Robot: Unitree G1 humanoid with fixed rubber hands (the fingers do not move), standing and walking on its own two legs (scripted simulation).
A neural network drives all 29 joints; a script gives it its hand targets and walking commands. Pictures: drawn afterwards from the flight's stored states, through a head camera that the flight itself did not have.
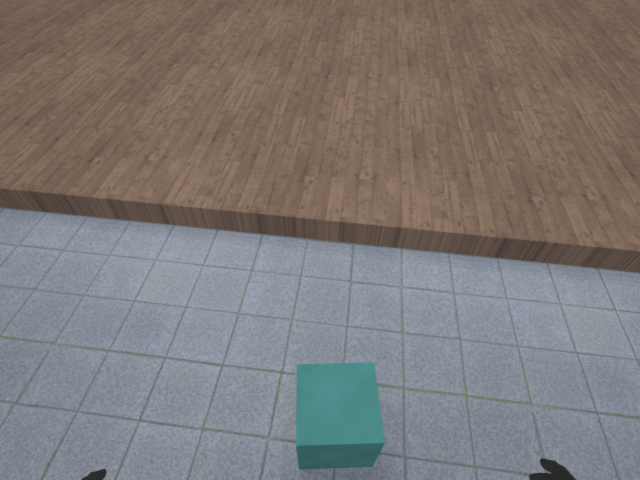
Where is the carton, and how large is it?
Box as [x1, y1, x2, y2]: [296, 362, 384, 468]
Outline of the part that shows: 373,362 297,364 296,448 299,468 372,466 384,443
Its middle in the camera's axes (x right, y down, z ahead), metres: +0.04 +0.49 +1.08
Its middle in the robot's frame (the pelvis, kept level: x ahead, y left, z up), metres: +0.40 -0.05 -0.66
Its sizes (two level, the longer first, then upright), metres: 0.210 0.200 0.250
